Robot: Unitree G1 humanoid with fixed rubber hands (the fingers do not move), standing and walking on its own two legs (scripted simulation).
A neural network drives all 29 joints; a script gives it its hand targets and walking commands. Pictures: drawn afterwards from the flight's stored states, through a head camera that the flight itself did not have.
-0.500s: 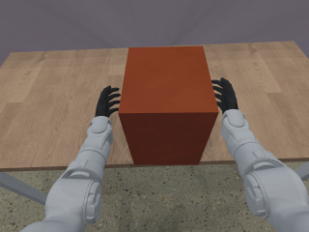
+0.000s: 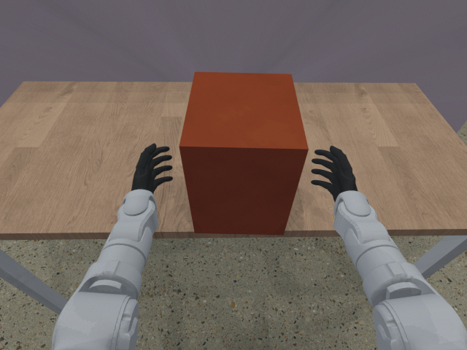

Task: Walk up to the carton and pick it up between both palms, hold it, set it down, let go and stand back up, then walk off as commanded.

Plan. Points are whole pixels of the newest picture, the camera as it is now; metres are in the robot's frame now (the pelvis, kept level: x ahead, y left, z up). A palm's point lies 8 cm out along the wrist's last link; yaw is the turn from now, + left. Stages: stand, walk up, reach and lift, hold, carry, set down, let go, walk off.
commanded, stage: set down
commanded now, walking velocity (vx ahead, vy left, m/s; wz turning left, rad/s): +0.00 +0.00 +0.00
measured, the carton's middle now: (241, 156) +0.47 +0.02 +0.06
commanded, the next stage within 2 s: none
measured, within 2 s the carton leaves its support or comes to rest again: neither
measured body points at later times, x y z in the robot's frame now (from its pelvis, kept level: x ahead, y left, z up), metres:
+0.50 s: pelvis +0.01 +0.00 +0.01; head +0.00 +0.02 +0.46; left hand +0.31 +0.20 +0.04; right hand +0.32 -0.18 +0.07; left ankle +0.05 +0.13 -0.74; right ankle +0.05 -0.11 -0.74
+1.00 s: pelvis +0.03 +0.00 +0.01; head +0.00 +0.00 +0.46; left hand +0.23 +0.22 +0.05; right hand +0.24 -0.19 +0.05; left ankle +0.05 +0.13 -0.74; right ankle +0.05 -0.11 -0.74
